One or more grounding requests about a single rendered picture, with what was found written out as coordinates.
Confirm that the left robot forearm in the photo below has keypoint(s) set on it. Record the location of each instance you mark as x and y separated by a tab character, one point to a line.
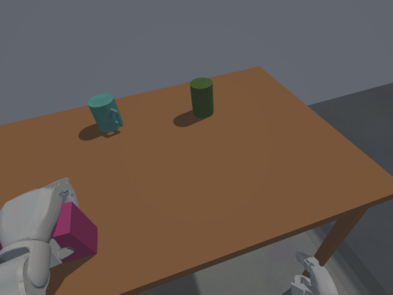
25	268

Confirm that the left robot hand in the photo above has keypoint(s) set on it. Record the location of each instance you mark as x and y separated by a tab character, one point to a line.
33	215

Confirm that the right robot hand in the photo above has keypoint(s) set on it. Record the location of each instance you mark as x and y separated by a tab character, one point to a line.
320	280

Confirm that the sponge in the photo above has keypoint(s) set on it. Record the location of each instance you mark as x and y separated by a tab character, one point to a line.
74	229

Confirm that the table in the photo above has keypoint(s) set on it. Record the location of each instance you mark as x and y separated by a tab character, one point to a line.
172	194

